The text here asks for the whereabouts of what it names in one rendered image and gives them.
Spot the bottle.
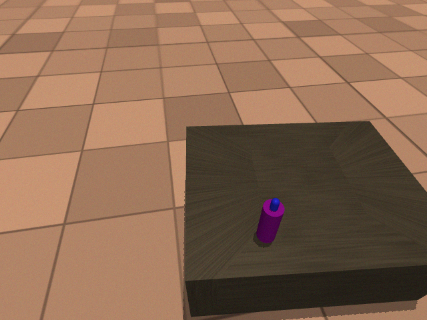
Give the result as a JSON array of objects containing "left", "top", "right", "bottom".
[{"left": 256, "top": 198, "right": 285, "bottom": 243}]

